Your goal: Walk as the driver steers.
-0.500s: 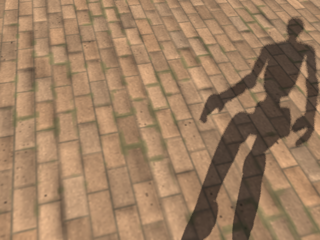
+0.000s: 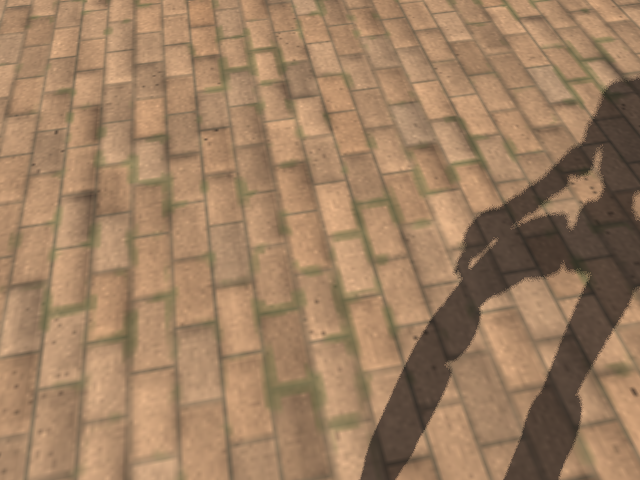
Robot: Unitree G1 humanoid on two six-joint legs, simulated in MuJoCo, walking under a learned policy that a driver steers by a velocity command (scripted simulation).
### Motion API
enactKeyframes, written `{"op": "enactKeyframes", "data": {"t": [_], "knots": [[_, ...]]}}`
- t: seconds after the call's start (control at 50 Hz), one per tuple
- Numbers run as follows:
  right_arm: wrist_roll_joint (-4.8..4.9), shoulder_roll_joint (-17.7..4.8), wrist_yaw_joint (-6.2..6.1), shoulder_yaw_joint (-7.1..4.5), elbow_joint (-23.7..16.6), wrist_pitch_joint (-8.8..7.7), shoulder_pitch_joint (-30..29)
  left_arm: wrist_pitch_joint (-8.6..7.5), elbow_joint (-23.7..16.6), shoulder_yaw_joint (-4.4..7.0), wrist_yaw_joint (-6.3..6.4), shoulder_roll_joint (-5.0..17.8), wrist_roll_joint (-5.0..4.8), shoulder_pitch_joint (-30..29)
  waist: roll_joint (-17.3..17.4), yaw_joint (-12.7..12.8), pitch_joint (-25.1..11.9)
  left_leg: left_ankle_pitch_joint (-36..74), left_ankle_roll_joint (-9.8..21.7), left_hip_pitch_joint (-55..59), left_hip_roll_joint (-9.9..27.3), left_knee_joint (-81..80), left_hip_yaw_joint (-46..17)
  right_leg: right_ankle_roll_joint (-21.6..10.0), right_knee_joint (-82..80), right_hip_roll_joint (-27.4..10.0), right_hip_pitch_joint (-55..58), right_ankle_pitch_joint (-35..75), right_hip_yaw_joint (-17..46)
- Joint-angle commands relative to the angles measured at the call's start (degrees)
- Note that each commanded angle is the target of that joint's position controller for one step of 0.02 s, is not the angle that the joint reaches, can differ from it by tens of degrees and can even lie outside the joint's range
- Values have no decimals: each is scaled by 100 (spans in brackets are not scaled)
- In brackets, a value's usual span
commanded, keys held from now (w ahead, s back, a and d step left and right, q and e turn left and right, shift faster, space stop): w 0.78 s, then w+q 0.22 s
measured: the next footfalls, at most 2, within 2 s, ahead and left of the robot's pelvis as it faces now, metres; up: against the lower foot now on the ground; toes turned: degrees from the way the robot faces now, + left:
left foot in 0.28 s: +0.34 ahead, +0.16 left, +0.00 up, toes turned +2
right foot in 0.82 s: +0.64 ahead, -0.08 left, +0.00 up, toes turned -1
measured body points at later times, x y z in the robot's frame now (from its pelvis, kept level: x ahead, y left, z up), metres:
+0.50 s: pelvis +0.28 +0.08 +0.00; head +0.31 +0.09 +0.45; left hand +0.41 +0.35 -0.12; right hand +0.35 -0.20 -0.11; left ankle +0.30 +0.15 -0.75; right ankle +0.32 -0.10 -0.67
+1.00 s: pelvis +0.57 +0.01 +0.00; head +0.59 +0.00 +0.44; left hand +0.66 +0.29 -0.11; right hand +0.65 -0.26 -0.14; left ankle +0.53 +0.17 -0.66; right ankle +0.60 -0.08 -0.75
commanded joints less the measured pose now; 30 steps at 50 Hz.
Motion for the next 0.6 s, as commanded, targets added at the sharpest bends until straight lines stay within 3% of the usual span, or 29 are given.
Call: {"op": "enactKeyframes", "data": {"t": [0.02, 0.08, 0.16, 0.22, 0.24, 0.26, 0.28, 0.3, 0.32, 0.34, 0.36, 0.38, 0.42, 0.46, 0.52, 0.6], "knots": [[-39, -219, 7, -31, -332, -30, -53, -111, -326, 190, 69, 838, -19, -339, -512, -175, 89, 992, -114, -146, 150, -900, -60, -955, -1024, -1491, -180, 1054, 982], [-8, -111, 86, 23, -486, -116, -705, -63, -161, 211, 109, 979, -67, -40, -478, 92, 181, 1834, -80, 184, -79, -2011, 155, -785, -1030, -1378, -113, 978, 672], [52, -207, 204, 6, -718, -165, -1249, 52, 119, 238, 132, 1079, -120, 360, -508, 237, 272, 1713, 90, 20, -204, -2638, 91, -713, -739, -1737, 700, 1008, 784], [39, -355, 268, -50, -751, -183, -1123, 161, 229, 275, 179, 1161, -130, 358, -623, 44, 117, 1023, 318, 289, -338, -2875, 148, -548, -253, -1937, 1260, 1762, 848], [32, -463, 260, -107, -673, -187, -783, 194, 227, 285, 193, 1209, -122, 263, -695, -172, -102, 850, 424, 821, -497, -2954, 300, -467, 168, -1865, 1300, 2599, 771], [20, -664, 221, -230, -445, -182, -22, 232, 222, 252, 206, 1143, -99, 187, -626, -573, -583, 899, 585, 1884, -674, -3067, 477, -324, 1090, -1597, 1120, 3306, 552], [-18, -998, 162, -354, -226, -162, 965, 237, 121, 139, 228, 902, -3, 229, -318, -952, -1399, 1118, 870, 3547, -100, -2795, -95, -127, 2556, -1301, 229, 2484, 333], [-78, -1550, 151, -487, -130, -122, 1429, 127, 4, -62, 174, 252, -2, 965, 1076, -701, -2189, -86, 1797, 5735, 1303, -3146, -2766, 334, 4805, -299, -2206, -312, 116], [-9, -1041, 168, -349, -128, -112, 1538, 9, 102, -16, 147, 533, -57, 752, 1071, -877, -2378, -808, 1828, 5841, 1461, -3951, -3961, 304, 5525, -190, -2952, -2441, 946], [4, -807, 164, -255, -167, -120, 1119, -61, -57, 109, 106, 962, -224, 247, 682, -826, -1480, -1063, 1568, 5164, 1327, -4087, -3213, 219, 5798, -524, -3435, -2138, 981], [-10, -702, 159, -218, -241, -118, 700, -87, -158, 98, 116, 950, -238, -123, 285, -668, -909, -674, 1434, 4333, 1123, -4201, -2518, 188, 5577, -831, -3390, -1612, 766], [-51, -553, 174, -179, -254, -126, 407, -78, -188, 107, 136, 895, -142, -316, 53, -519, -490, -139, 1392, 3604, 909, -4386, -2013, 217, 5225, -1020, -3235, -1221, 680], [-107, -385, 193, -135, -262, -191, 155, 39, -88, 116, 151, 727, -83, -85, 281, -216, -378, 537, 1335, 2869, 605, -4711, -1420, 291, 4830, -1237, -2587, -747, 712], [-69, -446, 188, -158, -170, -260, 193, 141, -42, 90, 175, 567, -58, -20, 239, -128, -314, 1021, 1430, 2615, 534, -4924, -1031, 405, 4577, -1269, -2513, -513, 640], [-57, -588, 113, -200, 6, -255, 413, 159, -225, 75, 196, 513, -3, -598, 62, -237, -77, 1440, 1447, 2729, 488, -5103, -663, 562, 3703, -1310, -2974, 264, 619], [-3, -696, 34, -213, 189, -186, 709, 65, -395, 3, 114, 335, -24, -1353, 54, -506, 83, 1389, 1229, 2851, 275, -5162, -177, 567, 2248, -1119, -2770, 1385, 420]]}}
